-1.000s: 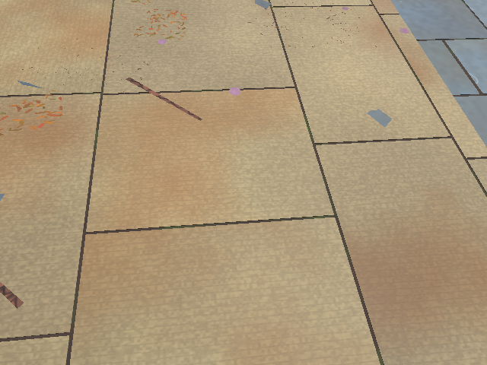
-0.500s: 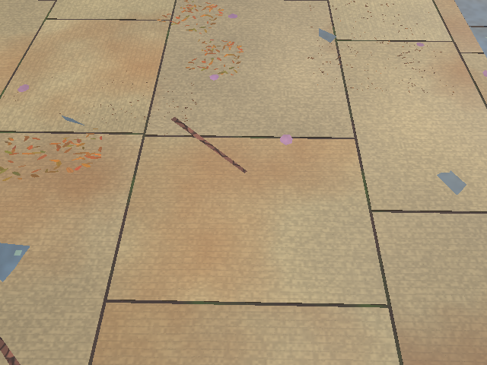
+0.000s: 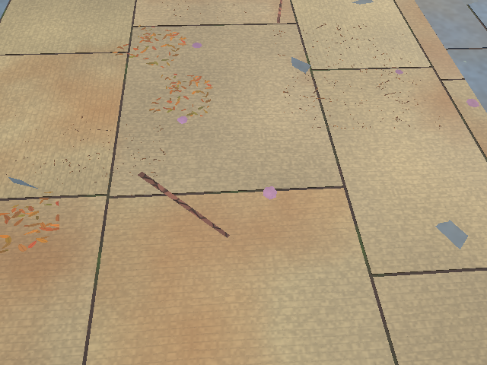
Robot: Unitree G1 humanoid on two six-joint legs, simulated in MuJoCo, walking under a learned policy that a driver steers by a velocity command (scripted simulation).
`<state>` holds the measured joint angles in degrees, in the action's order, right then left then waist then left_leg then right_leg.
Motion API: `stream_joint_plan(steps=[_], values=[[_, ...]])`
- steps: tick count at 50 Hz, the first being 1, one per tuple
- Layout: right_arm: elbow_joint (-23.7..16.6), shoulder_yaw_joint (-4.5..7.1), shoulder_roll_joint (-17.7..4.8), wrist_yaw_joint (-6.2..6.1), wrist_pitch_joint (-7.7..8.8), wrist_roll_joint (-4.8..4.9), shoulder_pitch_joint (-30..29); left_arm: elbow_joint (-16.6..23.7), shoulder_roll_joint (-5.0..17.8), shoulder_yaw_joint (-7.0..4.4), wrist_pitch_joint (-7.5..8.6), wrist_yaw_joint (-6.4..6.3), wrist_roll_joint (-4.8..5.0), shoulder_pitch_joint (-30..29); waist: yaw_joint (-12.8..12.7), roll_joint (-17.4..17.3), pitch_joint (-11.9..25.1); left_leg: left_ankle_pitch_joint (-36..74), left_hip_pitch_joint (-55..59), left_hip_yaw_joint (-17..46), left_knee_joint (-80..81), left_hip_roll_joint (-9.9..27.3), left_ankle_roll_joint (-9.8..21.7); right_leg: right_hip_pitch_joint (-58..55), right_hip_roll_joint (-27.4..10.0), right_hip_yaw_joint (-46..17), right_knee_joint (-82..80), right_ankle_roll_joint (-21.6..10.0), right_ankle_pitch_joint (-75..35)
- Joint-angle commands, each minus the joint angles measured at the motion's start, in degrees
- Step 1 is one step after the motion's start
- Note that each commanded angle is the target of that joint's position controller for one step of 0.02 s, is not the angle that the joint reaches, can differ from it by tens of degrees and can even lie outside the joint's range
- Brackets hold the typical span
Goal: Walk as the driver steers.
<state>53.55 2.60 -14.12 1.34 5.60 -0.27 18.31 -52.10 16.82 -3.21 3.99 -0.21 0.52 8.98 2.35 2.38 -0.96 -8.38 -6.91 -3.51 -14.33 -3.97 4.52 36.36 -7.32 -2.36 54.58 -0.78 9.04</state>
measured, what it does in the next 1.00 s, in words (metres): walks ahead: right foot, then left foot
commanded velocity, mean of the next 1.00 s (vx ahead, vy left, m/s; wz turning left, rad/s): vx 0.50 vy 0.00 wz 0.00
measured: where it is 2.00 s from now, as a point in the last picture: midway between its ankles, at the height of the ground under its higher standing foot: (233, 199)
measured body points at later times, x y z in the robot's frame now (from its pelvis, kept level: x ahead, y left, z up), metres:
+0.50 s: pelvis +0.28 -0.07 +0.00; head +0.30 -0.08 +0.45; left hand +0.34 +0.20 -0.13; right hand +0.38 -0.35 -0.13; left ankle +0.31 +0.09 -0.67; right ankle +0.30 -0.15 -0.75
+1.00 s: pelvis +0.57 -0.01 -0.01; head +0.59 +0.00 +0.44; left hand +0.63 +0.27 -0.15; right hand +0.66 -0.27 -0.13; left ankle +0.61 +0.08 -0.75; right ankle +0.51 -0.16 -0.66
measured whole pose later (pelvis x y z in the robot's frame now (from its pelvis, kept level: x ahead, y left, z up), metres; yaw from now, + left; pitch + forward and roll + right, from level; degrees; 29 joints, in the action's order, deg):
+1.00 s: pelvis +0.57 -0.01 -0.01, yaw +0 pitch +1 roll +0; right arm 51.4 3.3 -14.2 1.7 5.3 -0.3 11.8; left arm -55.4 16.0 -3.2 5.0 -0.1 1.4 14.0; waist 0.4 1.8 -1.9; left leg -8.0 -15.9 -3.8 -23.0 -2.4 3.8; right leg 26.3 -4.1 -1.3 65.3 -2.6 19.4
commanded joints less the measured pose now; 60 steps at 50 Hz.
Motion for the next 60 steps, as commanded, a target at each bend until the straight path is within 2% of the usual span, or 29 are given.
stream_joint_plan(steps=[1, 4, 9, 12, 13, 14, 15, 16, 17, 18, 19, 20, 22, 24, 27, 31, 36, 39, 41, 42, 43, 44, 45, 46, 47, 49, 51, 56, 60], values=[[-2.75, 1.75, -8.81, -1.04, 0.47, 0.27, -1.21, 3.27, 1.93, -0.37, 0.38, 0.20, -0.28, -1.89, -1.32, -5.41, -1.24, 12.15, 0.25, 9.25, 8.36, 15.00, 7.76, 2.80, -0.72, -0.18, -9.11, 0.96, -9.44], [-1.32, 1.82, -9.43, -1.46, 0.21, 0.69, 1.79, 4.94, 1.06, 0.16, 0.87, 0.74, -0.01, -8.08, 0.73, -5.40, -2.63, 10.25, 0.85, 6.82, 8.94, 14.07, 6.69, 0.20, 1.26, 1.87, -18.20, 0.81, -15.46], [1.35, 2.27, -9.98, -1.83, -1.17, 1.14, 5.69, 7.88, 1.78, 0.41, 1.63, 2.26, 0.55, -14.49, 1.71, -5.58, -4.34, 13.40, 10.51, 7.40, 5.13, 18.14, 6.31, 2.45, 2.48, 1.53, -24.52, -1.20, -11.42], [1.23, 2.79, -11.12, -2.18, -2.01, 1.23, 3.95, 7.48, 4.14, -0.51, 2.04, 2.84, 0.60, -10.58, -1.63, -7.27, -1.22, 26.98, 13.73, 7.17, -1.21, 19.12, 4.78, -5.14, 4.89, 3.32, -26.13, -3.47, -5.30], [0.95, 2.75, -11.11, -2.23, -2.37, 1.18, 2.71, 5.74, 5.68, -1.49, 2.06, 2.68, 0.50, -4.55, -5.10, -7.57, 2.46, 35.85, 12.70, 5.57, -8.20, 17.42, 3.72, -13.96, 6.87, 5.13, -27.22, -4.74, -5.42], [0.38, 2.10, -9.62, -2.29, -2.60, 0.77, 2.62, 2.61, 8.52, -2.96, 1.96, 2.22, 0.30, 5.36, -9.12, -6.39, 8.81, 35.41, 6.92, 3.44, -19.87, 14.24, 1.99, -28.60, 6.17, 4.21, -26.18, -6.68, -6.95], [-0.99, 0.66, -5.57, -1.95, -1.98, -0.05, 6.94, 0.95, 13.58, -4.25, 1.75, 1.72, -0.75, 14.22, -9.21, 2.42, 17.78, 16.50, -12.78, 0.76, -40.74, 8.23, -1.34, -51.27, -7.48, -14.73, -24.98, -13.43, -4.56], [-0.16, -0.74, -1.21, -1.52, -0.63, 0.14, 10.30, 0.03, 13.16, -3.94, 1.41, 1.96, -0.14, 16.58, -8.07, 12.52, 23.42, -24.66, -28.01, 5.99, -54.74, -0.01, -3.19, -61.22, -15.29, -36.92, -33.75, -18.87, 5.34], [-0.97, 0.86, -7.56, -1.20, 0.53, 1.94, 4.87, 0.27, 8.75, -2.55, 1.55, 1.92, 0.47, 14.08, -9.17, 7.84, 17.33, -24.86, -34.40, 10.98, -60.57, 3.28, -1.93, -57.02, -13.28, -34.76, -36.64, -16.20, 11.30], [-2.63, 1.34, -9.36, -1.15, 1.26, 2.95, 0.18, 1.45, 7.13, -1.99, 1.67, 1.75, 0.45, 8.68, -7.80, 5.55, 9.59, -19.19, -36.72, 9.03, -59.88, 6.43, -1.10, -48.39, -11.79, -26.79, -38.31, -14.05, 8.70], [-2.94, 1.50, -9.29, -1.53, 1.41, 2.44, -2.21, 2.27, 5.61, -1.51, 1.78, 1.78, -0.08, 4.50, -6.12, 1.52, 5.58, -13.70, -34.46, 7.73, -56.97, 9.16, -1.15, -40.01, -9.81, -21.08, -40.25, -13.02, 3.97], [-2.91, 1.88, -8.66, -1.80, 1.00, 1.75, -2.48, 2.62, 3.99, -1.04, 1.98, 1.94, -0.68, 2.10, -4.21, 1.06, 2.96, -10.36, -31.29, 7.63, -53.86, 10.99, -1.44, -33.56, -7.81, -16.63, -42.14, -12.32, -0.50], [-2.34, 1.74, -5.90, -1.88, -0.41, 1.39, -0.11, 2.09, 2.99, -0.76, 2.26, 2.18, -1.03, 1.28, -1.80, 2.38, 2.50, -7.61, -26.12, 7.68, -50.65, 12.48, -2.02, -27.83, -5.75, -11.98, -45.33, -12.26, -3.60], [-3.02, 1.72, -5.08, -2.08, -1.31, 1.07, -1.41, 1.07, 4.55, -1.11, 2.60, 1.83, -0.73, 2.64, -1.33, 1.77, 0.86, -4.94, -27.36, 6.96, -46.95, 13.07, -3.18, -25.68, -5.33, -8.68, -47.39, -13.05, -7.21], [-5.18, 1.86, -5.22, -2.15, -1.38, 0.48, -7.44, -0.28, 6.06, -1.43, 2.31, 0.74, -0.62, 5.59, -2.64, 0.38, -0.90, 3.94, -32.24, 6.55, -37.49, 13.18, -4.76, -27.56, -4.71, -5.57, -48.52, -12.71, -11.21], [-7.29, 1.11, -3.50, -1.34, -0.73, 0.80, -15.30, -1.67, 6.55, -1.32, 1.82, 0.06, -0.05, 9.09, -5.18, 0.51, -2.23, 14.44, -29.51, 4.00, -23.51, 10.77, -4.74, -28.65, -2.40, -0.92, -48.97, -10.53, -11.12], [-10.28, 0.62, -3.87, 0.26, -0.15, 1.42, -22.67, -4.45, 7.13, -1.64, 0.46, -0.17, 0.44, 14.18, -7.12, 0.41, -4.22, 11.71, -31.83, 3.94, -16.14, 9.19, -3.29, -38.43, -6.25, -1.53, -45.49, -10.35, -12.71], [-10.56, 1.21, -5.94, 1.02, 0.27, 1.50, -20.49, -4.60, 8.23, -2.19, -0.43, -0.53, 0.56, 13.12, -4.36, 1.80, -2.24, 5.34, -26.97, 3.18, -14.20, 7.51, -1.04, -42.64, -8.09, -1.82, -40.25, -8.83, -22.89], [-6.70, 3.30, -9.62, 0.61, 0.28, 1.23, -7.50, -3.94, 7.68, -1.93, -1.02, -0.57, 0.40, 10.95, 2.50, 1.70, 5.79, 5.52, -8.12, 0.28, -12.66, 4.13, 1.66, -39.73, -4.35, 1.28, -25.47, -6.61, -37.53], [-4.28, 4.52, -13.40, 0.04, 0.14, 0.52, 3.06, -2.65, 5.81, -1.01, -1.00, -0.61, -0.45, 11.33, 5.96, -2.87, 14.03, 6.94, 9.83, 9.15, -14.97, 12.17, 5.02, -28.51, -1.10, 3.51, -9.19, -4.80, -25.63], [-2.76, 5.55, -17.93, 0.08, -0.22, 0.34, 7.49, -2.29, -1.98, 1.27, 0.29, 0.14, -0.64, 18.42, 2.72, -17.66, 21.54, -3.94, 30.28, 36.48, -9.63, 25.57, 14.65, -4.57, 10.01, 4.07, 12.23, -0.73, 9.24], [-3.06, 3.87, -12.24, 0.16, -0.26, 0.81, 6.99, -3.07, 2.57, 0.35, 1.74, 0.48, 0.45, 15.66, 4.35, -14.65, 22.04, -9.87, 30.37, 44.24, -3.60, 26.12, 14.24, 2.44, 9.26, -4.16, 19.80, -1.45, 23.86], [-3.91, 3.04, -10.01, -0.01, -0.06, 0.86, 1.87, -1.24, 6.51, -0.74, 2.72, 0.74, 2.09, 10.26, 3.62, -12.06, 13.04, -9.02, 22.95, 35.88, -2.55, 24.32, 11.45, 6.68, 6.14, -4.01, 21.61, -2.52, 20.31], [-5.01, 2.57, -8.62, -0.08, 0.04, 0.53, -2.68, -0.58, 6.41, -0.72, 3.05, 0.48, 2.26, 7.00, 1.99, -7.57, 8.22, -4.35, 14.57, 28.77, -1.15, 22.13, 10.00, 5.40, 2.97, -2.37, 19.28, -2.73, 14.98], [-5.27, 2.11, -7.03, 0.11, 0.20, 0.11, -5.63, -0.43, 5.86, -1.03, 2.85, 0.13, 1.41, 5.40, 0.42, -5.36, 4.25, 0.72, 7.07, 23.65, 0.76, 20.05, 9.23, 3.32, 1.12, -1.59, 15.39, -2.41, 11.47], [-5.00, 1.64, -5.50, 0.41, 0.56, -0.42, -7.19, -1.09, 3.69, -1.19, 1.36, -0.08, 0.70, 7.53, -2.54, -6.96, 3.00, 4.45, -0.08, 18.45, 4.05, 17.57, 8.48, -2.82, -0.87, -1.90, 11.02, -1.97, 7.88], [-4.12, 1.92, -6.75, 0.24, 0.88, -0.04, -6.04, -0.96, 2.03, -1.03, 0.25, -0.25, 0.43, 7.35, -3.36, -6.53, 1.66, 6.90, -2.80, 15.35, 6.34, 17.19, 9.30, -2.78, -1.46, -1.19, 7.29, -1.01, 6.01], [-2.12, 2.35, -8.59, -1.24, 0.36, 0.38, -1.83, 2.43, 1.73, -1.06, 0.27, -0.07, -0.41, -2.63, -1.27, -5.42, -1.36, 8.73, -1.84, 10.21, 8.58, 15.32, 8.17, 1.89, -0.94, -0.21, -9.27, 1.02, -8.78], [-0.27, 2.58, -9.41, -1.76, -0.26, 1.17, 2.59, 4.74, 1.01, -0.54, 1.04, 0.60, 0.01, -10.70, 1.15, -5.36, -2.84, 7.25, -0.76, 9.48, 7.37, 14.39, 7.16, -1.65, 2.31, 1.22, -20.71, 1.83, -14.55]])
Keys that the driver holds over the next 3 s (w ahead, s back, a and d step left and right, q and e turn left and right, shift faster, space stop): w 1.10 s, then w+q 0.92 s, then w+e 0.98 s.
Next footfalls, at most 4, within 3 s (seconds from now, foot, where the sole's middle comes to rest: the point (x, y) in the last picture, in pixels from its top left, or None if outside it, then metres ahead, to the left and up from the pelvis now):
0.28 right None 0.34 -0.15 -0.79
0.84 left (210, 312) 0.65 0.08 -0.79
1.36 right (283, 228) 0.95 -0.16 -0.79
1.90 left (187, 183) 1.15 0.16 -0.79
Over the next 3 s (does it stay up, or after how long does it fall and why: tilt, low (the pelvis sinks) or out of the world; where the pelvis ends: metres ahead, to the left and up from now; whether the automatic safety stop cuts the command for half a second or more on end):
stays up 1.64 0.28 -0.02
